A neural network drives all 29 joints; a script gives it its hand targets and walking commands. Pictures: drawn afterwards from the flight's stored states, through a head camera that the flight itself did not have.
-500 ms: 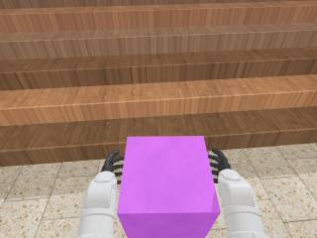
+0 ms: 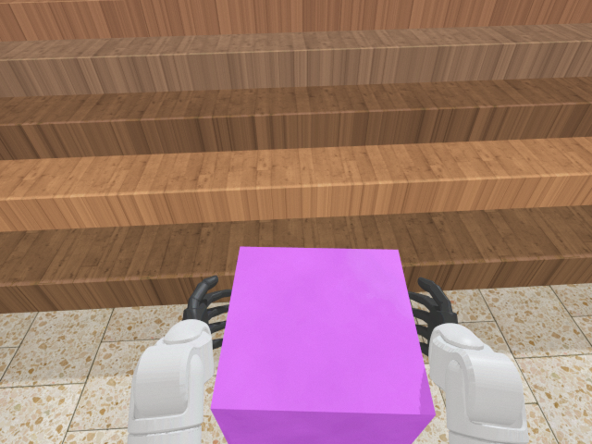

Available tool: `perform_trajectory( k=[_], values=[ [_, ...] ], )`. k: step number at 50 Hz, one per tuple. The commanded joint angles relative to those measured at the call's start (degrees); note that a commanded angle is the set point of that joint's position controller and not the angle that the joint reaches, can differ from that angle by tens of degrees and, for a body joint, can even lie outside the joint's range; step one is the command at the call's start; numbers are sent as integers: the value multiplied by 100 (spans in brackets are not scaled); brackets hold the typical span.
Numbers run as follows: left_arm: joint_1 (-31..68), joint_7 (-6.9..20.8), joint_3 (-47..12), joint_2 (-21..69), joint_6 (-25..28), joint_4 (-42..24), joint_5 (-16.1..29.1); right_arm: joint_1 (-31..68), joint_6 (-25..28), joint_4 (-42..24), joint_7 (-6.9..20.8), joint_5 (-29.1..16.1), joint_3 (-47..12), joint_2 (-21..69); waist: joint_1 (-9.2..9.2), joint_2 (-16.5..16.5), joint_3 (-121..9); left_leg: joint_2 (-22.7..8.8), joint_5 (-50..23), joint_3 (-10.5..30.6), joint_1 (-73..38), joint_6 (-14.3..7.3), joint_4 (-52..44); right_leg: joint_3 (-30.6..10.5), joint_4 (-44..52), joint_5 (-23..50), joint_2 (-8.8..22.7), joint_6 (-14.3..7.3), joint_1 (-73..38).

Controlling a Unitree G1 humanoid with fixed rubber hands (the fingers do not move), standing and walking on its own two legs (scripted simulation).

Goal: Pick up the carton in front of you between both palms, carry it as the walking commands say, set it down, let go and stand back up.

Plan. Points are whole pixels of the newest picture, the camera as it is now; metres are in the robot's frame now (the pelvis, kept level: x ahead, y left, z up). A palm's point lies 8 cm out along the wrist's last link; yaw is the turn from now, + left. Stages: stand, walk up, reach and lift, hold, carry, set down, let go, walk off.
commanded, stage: carry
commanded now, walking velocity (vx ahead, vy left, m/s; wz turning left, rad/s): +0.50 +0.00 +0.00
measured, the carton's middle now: (316, 362) +0.26 +0.00 +0.00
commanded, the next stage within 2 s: none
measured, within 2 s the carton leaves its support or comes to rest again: neither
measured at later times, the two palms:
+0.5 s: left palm (226, 159) +0.57 +0.14 +0.13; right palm (398, 159) +0.55 -0.16 +0.13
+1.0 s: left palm (250, 57) +0.96 +0.13 +0.17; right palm (370, 55) +0.97 -0.17 +0.17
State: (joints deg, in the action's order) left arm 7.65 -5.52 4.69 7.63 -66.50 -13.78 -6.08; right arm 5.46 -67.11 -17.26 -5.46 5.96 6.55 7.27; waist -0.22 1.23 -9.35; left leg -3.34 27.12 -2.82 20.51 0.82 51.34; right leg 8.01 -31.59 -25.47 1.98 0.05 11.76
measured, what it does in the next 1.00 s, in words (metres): walks ahead: left foot, then right foot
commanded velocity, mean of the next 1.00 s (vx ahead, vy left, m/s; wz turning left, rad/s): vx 0.50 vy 0.00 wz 0.00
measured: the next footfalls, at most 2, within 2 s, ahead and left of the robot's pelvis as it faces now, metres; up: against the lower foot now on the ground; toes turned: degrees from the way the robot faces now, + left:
left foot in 0.14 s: +0.18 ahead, +0.09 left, +0.00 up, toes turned +8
right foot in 0.58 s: +0.53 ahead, -0.09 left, +0.00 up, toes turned -11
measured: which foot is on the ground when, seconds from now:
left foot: up 0.00-0.12, down 0.14-0.60, up 0.62-1.00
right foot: down 0.00-0.16, up 0.18-0.56, down 0.58-1.00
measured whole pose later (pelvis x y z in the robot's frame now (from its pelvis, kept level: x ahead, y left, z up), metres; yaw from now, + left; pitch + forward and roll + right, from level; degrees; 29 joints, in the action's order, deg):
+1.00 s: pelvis +0.57 -0.01 +0.01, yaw -1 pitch +6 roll +0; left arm 49.3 -8.6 15.3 0.1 -76.8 -2.0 -3.2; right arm 49.3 -77.3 -2.9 -7.6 3.5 16.0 -0.8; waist -1.7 0.5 2.8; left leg -1.7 7.8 -5.2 37.1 -3.4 39.4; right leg 10.2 -26.4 -21.0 0.1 -3.4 11.5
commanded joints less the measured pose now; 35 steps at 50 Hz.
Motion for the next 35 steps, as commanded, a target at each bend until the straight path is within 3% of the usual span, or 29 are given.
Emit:
perform_trajectory(
  k=[1,2,4,5,6,7,8,9,10,11,12,13,14,16,20,24,26,28,29,30,31,32,34,35],
  values=[
    [3059,1392,-4002,5290,-42,-1277,2370,3542,-57,-984,1501,-2564,-4381,5259,-267,-716,-680,109,1017,-322,3325,-123,289,-2553,1147,5348,1991,-1188,-3695],
    [3145,1361,-4007,5226,-85,-1470,2409,3420,-75,-953,1500,-2602,-4355,5270,-251,-505,-631,32,778,-321,3125,-187,-376,-2158,1105,4973,1869,-963,-3574],
    [3128,1336,-4016,5070,-173,-1624,2454,3075,-113,-845,1447,-2523,-4264,5167,-160,-984,-850,222,-587,-664,1865,-191,-1477,-1177,1136,4712,1495,-572,-2937],
    [2972,1350,-4031,4985,-217,-1643,2470,2877,-128,-831,1403,-2442,-4188,5124,-90,-1158,-1031,453,-1054,-865,689,-209,-2037,-571,960,4923,1268,-362,-2252],
    [2868,1375,-4052,4908,-253,-1650,2484,2765,-139,-839,1366,-2362,-4112,5083,14,-1049,-1300,713,-1692,-1231,-703,-207,-2492,-39,426,5072,1089,-218,-1562],
    [2799,1409,-4059,4798,-288,-1643,2490,2669,-158,-814,1338,-2263,-4037,5034,99,-816,-1642,738,-1887,-1385,-2154,-262,-2656,313,-257,4616,947,-129,-741],
    [2888,1453,-4056,4658,-327,-1673,2508,2550,-191,-787,1317,-2181,-3971,5002,242,-257,-1938,164,-1388,-611,-3463,-359,-2680,343,-1272,3037,733,-20,380],
    [3147,1515,-4089,4576,-411,-1805,2585,2549,-192,-619,1285,-2031,-3915,4963,222,1337,-1680,-1530,-847,2564,-3380,-917,-3686,361,-2696,951,-16,214,1525],
    [3272,1555,-4114,4615,-464,-1600,2632,2761,-226,-654,1265,-2037,-3870,4959,195,1235,-1383,-2060,-1778,3432,-3646,-1476,-3835,-383,-3587,-281,-151,73,2561],
    [3163,1580,-4066,4689,-472,-1389,2612,2839,-274,-712,1265,-2103,-3929,5027,196,705,-1192,-2066,-2472,3032,-3547,-1552,-3659,-688,-3977,-248,190,-103,2944],
    [3160,1594,-4037,4811,-466,-1277,2582,2959,-292,-716,1277,-2151,-3975,5110,187,300,-1125,-1921,-3066,2521,-3393,-1463,-3539,-756,-3989,-13,397,-177,3087],
    [3108,1596,-3976,4921,-452,-1158,2577,3082,-293,-741,1299,-2215,-4026,5198,140,-35,-1074,-1782,-3178,2095,-3177,-1293,-3587,-798,-3690,312,547,-185,3076],
    [3082,1583,-3937,5029,-423,-1104,2545,3215,-291,-776,1331,-2292,-4099,5285,120,-45,-1050,-1598,-3215,1617,-2992,-1079,-3683,-768,-3225,620,607,-156,2930],
    [3057,1507,-3919,5160,-360,-1127,2418,3436,-294,-946,1409,-2489,-4197,5304,138,234,-1014,-1372,-3606,1029,-2895,-901,-3756,-438,-2558,872,393,-84,2754],
    [3139,1286,-3861,5059,-336,-1490,2205,3641,-355,-1282,1502,-2707,-4247,5066,144,510,-758,-1043,-3906,300,-2863,-919,-3828,-38,-1269,1428,185,-17,2801],
    [3805,1146,-3862,4489,-520,-1843,2269,4060,-499,-1412,1436,-2698,-4126,4438,175,799,-451,-776,-4358,-273,-2405,-816,-3741,393,-80,2342,-96,-205,1944],
    [4249,1118,-3813,4139,-655,-1787,2350,4412,-602,-1294,1351,-2637,-4018,4109,151,846,-612,-736,-5134,-533,-2314,-713,-3188,493,169,2641,-242,-316,1062],
    [4599,1103,-3663,3814,-782,-1484,2406,4871,-736,-1089,1279,-2598,-3891,3801,-145,662,-1156,-463,-5429,-1024,-2023,-465,-1614,855,415,2317,-593,-291,-461],
    [4876,1119,-3553,3693,-849,-1308,2432,5234,-792,-938,1244,-2601,-3816,3641,-370,275,-1523,-335,-4305,-947,-1274,-408,-427,422,309,1824,-185,-302,-1462],
    [5147,1122,-3479,3481,-915,-1139,2485,5529,-896,-822,1211,-2667,-3795,3671,-379,-937,-2013,176,-2324,-706,187,-250,1246,-2356,606,847,1468,-946,-2493],
    [5239,1127,-3423,3551,-970,-867,2577,5668,-975,-666,1182,-2700,-3689,3678,-412,-1765,-1963,714,26,-97,1381,-277,2381,-4020,1533,542,2008,-1527,-2798],
    [5516,1159,-3384,3706,-1016,-845,2696,5894,-1007,-480,1149,-2673,-3639,3828,-323,-1474,-1849,337,3,408,1697,-455,2927,-3714,1600,440,2069,-1508,-2483],
    [6292,1216,-3385,4166,-1062,-749,2947,6407,-1034,-179,1116,-2684,-3469,4177,-252,-502,-1558,-72,-602,488,1823,-570,2483,-2667,1437,1380,1682,-1193,-1757],
    [6608,1239,-3421,4357,-1064,-640,3051,6544,-1034,4,1098,-2656,-3402,4323,-182,-413,-1550,-179,-789,454,1699,-537,2168,-2259,1438,1772,1575,-1093,-1467]
  ],
)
